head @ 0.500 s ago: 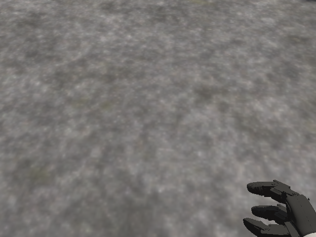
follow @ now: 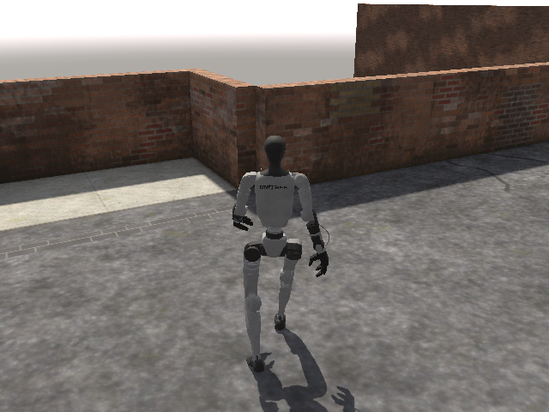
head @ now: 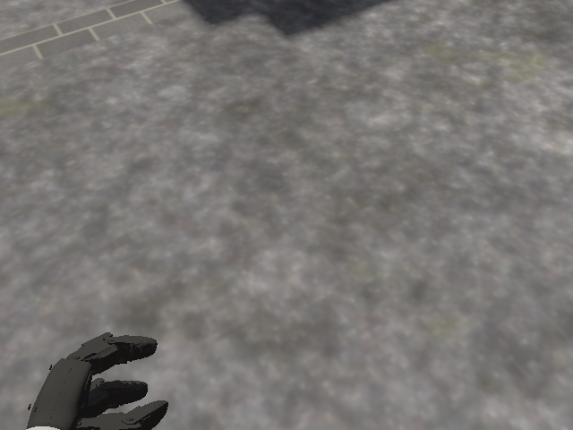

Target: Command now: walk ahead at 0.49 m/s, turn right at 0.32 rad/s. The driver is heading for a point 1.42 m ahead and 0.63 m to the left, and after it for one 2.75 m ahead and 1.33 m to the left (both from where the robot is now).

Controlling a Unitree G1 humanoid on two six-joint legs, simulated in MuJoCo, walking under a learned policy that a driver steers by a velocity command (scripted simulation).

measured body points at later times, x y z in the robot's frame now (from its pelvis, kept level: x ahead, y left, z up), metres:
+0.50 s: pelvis +0.19 +0.06 +0.02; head +0.22 +0.09 +0.47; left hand +0.28 +0.37 -0.08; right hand +0.38 -0.16 -0.08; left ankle +0.22 +0.19 -0.69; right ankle +0.18 -0.03 -0.71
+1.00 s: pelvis +0.25 +0.09 +0.02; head +0.27 +0.11 +0.47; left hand +0.19 +0.41 -0.08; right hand +0.58 +0.00 -0.04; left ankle +0.22 +0.19 -0.71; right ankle +0.36 +0.00 -0.69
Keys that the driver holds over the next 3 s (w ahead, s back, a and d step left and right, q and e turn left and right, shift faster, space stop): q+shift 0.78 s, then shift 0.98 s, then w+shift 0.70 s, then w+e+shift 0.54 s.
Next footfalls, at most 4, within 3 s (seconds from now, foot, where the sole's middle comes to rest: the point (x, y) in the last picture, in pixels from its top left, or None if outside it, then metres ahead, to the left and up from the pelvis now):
0.52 left None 0.25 0.20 -0.75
1.04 right None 0.38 0.03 -0.75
1.34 left None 0.18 0.19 -0.75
2.04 right None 0.44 0.06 -0.75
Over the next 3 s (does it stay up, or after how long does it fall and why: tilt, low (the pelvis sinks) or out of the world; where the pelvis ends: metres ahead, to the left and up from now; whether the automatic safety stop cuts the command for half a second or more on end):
stays up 0.92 0.57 -0.01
